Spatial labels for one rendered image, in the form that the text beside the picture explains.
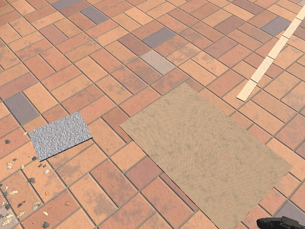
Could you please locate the right robot hand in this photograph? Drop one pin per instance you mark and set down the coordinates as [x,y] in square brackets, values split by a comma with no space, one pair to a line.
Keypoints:
[278,223]

